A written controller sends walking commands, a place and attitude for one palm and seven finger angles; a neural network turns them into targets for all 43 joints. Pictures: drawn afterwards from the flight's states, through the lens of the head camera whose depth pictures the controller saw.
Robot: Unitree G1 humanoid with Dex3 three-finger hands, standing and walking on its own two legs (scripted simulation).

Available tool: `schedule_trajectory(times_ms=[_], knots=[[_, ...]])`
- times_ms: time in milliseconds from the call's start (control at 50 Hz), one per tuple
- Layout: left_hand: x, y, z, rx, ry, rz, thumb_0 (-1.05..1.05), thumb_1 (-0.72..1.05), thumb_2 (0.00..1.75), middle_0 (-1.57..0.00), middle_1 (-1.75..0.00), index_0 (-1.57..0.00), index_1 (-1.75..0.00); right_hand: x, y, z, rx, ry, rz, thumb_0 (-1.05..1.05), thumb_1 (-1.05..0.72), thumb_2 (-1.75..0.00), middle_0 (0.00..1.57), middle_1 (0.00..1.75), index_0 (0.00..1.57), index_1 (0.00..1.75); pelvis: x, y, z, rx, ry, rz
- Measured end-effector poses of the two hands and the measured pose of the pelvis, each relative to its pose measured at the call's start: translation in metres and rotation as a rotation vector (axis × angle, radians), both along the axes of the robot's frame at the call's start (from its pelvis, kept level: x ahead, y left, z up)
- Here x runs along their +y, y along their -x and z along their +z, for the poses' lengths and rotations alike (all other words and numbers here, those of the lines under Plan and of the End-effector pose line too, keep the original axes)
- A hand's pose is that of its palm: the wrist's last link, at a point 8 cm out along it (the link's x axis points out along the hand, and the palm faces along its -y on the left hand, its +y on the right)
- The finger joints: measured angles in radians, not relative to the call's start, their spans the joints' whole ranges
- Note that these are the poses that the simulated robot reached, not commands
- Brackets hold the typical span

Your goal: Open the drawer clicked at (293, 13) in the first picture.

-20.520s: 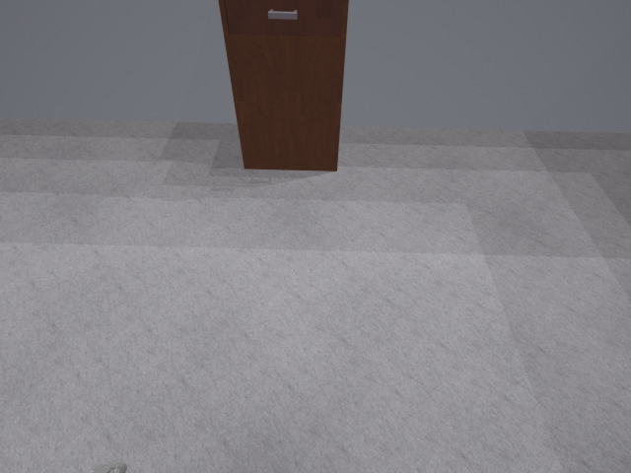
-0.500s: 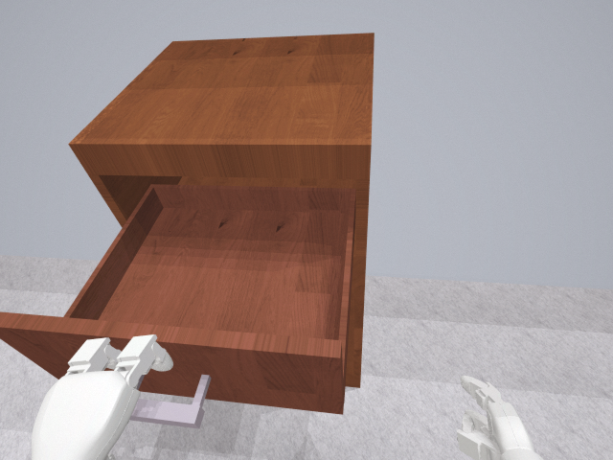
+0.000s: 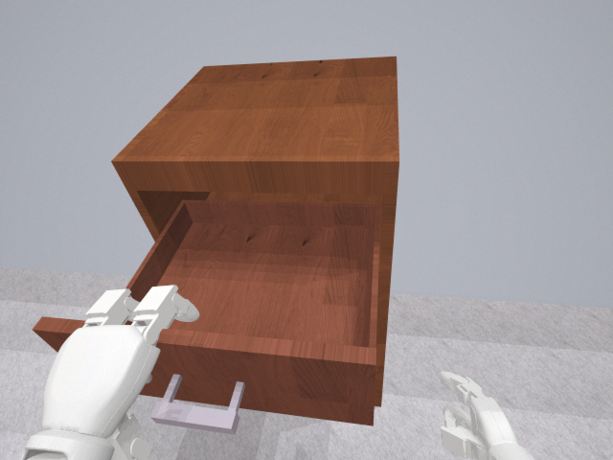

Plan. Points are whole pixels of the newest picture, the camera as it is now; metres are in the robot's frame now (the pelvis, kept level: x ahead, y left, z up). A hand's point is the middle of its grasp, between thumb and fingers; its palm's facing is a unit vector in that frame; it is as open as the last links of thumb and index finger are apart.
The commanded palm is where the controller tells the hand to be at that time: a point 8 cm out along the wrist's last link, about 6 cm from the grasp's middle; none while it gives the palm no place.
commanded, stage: lift the hand off the handle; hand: left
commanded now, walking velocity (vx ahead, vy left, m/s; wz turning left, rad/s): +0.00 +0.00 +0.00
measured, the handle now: (201, 401) +0.19 +0.19 +0.00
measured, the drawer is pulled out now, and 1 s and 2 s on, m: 0.29 0.29 0.29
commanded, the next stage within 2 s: draw the hand back to the body in 0.14 s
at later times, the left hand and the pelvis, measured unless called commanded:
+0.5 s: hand (128, 379) +0.15 +0.20 +0.15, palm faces +0.11 -0.12 -0.99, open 13.8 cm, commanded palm +0.11 +0.20 +0.20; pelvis -0.01 -0.02 +0.01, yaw +0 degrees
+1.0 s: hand (145, 362) +0.16 +0.18 +0.16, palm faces +0.30 -0.82 -0.48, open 13.6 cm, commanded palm +0.12 +0.23 +0.19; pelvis +0.00 -0.02 +0.01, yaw +2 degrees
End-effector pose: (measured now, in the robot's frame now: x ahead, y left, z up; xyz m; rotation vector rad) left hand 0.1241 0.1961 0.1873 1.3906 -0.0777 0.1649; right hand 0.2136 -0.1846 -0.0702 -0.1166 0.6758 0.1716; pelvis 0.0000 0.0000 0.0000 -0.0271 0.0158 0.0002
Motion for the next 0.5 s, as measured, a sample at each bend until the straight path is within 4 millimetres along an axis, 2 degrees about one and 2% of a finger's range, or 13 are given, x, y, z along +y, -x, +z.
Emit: schedule_trajectory(times_ms=[120,340,500], knots=[[0.002,0.001,0.015,-0.008,-0.023,-0.003,0.00,-0.49,0.30,-0.32,-1.20,-0.32,-1.20,0.000,0.004,0.002,0.006,-0.012,-0.003,0.01,-0.90,-0.90,0.20,0.30,0.20,0.29,-0.001,0.004,0.003,-0.025,-0.002,-0.001],[-0.006,0.006,0.008,0.035,-0.011,-0.008,0.00,-0.49,0.30,-0.32,-1.20,-0.32,-1.20,-0.019,0.014,0.005,0.014,0.035,-0.015,0.01,-0.90,-0.90,0.20,0.30,0.20,0.29,-0.010,0.013,0.006,-0.040,-0.008,-0.008],[0.009,0.005,0.010,0.057,-0.049,0.040,0.00,-0.49,0.30,-0.32,-1.20,-0.32,-1.20,-0.036,0.019,0.006,0.027,0.057,-0.048,0.01,-0.91,-0.90,0.20,0.30,0.20,0.29,-0.021,0.014,0.009,-0.056,-0.011,0.000]])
